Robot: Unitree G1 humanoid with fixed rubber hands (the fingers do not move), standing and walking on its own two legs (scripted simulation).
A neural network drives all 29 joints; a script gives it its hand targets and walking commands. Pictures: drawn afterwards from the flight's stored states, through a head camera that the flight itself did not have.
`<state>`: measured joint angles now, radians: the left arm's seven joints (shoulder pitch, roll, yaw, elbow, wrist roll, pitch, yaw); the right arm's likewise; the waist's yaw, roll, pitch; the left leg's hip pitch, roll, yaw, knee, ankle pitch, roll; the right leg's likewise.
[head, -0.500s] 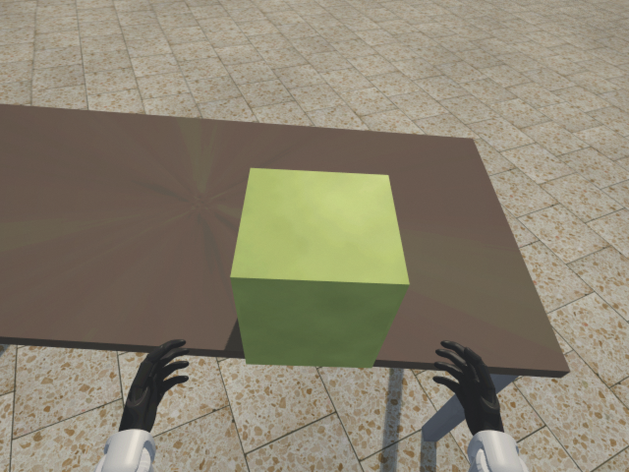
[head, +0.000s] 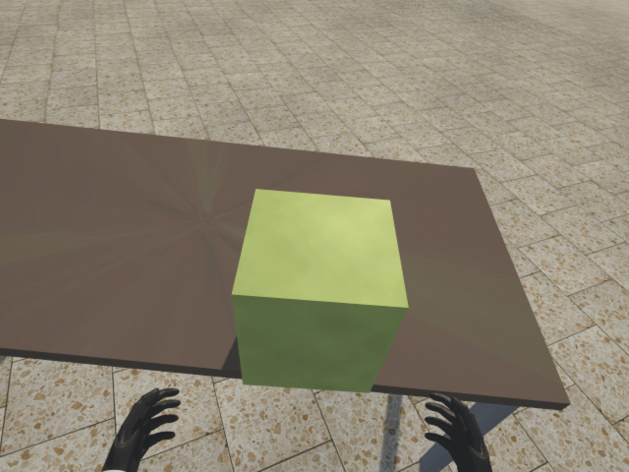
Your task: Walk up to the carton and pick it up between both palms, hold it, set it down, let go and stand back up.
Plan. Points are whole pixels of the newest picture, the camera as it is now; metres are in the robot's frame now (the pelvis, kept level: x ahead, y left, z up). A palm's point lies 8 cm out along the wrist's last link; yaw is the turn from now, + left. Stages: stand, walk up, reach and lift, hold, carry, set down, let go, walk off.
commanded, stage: set down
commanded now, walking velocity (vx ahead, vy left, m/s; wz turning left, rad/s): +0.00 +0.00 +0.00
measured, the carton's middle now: (314, 294) +0.40 +0.01 -0.02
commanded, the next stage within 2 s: let go in 0.68 s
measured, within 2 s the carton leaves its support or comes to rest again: neither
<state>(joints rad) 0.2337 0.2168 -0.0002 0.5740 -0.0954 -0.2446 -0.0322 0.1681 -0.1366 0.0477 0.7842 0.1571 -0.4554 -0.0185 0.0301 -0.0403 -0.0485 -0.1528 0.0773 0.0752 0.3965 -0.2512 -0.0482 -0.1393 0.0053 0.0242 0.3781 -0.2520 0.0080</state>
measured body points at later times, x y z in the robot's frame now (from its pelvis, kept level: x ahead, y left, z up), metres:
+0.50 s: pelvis +0.01 +0.00 +0.00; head +0.00 +0.02 +0.45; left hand +0.15 +0.24 -0.08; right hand +0.17 -0.21 -0.08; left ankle -0.03 +0.14 -0.74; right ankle -0.03 -0.13 -0.74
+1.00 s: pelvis -0.01 +0.00 +0.00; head -0.01 +0.02 +0.45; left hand +0.16 +0.23 -0.09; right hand +0.17 -0.23 -0.09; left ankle -0.03 +0.14 -0.74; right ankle -0.03 -0.13 -0.74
